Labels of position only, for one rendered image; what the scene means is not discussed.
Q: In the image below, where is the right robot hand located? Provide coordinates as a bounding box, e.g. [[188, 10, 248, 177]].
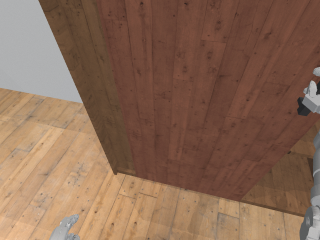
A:
[[302, 67, 320, 114]]

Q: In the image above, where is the wardrobe door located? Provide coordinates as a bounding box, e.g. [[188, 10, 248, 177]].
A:
[[57, 0, 135, 170], [96, 0, 320, 202]]

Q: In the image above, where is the handle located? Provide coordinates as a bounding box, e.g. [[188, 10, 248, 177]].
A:
[[297, 81, 320, 116]]

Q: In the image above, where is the right robot upper arm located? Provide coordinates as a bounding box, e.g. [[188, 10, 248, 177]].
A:
[[299, 205, 320, 240]]

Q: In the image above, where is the right robot forearm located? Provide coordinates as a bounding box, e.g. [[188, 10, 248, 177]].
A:
[[310, 129, 320, 206]]

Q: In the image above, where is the left robot hand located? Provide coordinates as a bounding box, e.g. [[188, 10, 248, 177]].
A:
[[49, 214, 80, 240]]

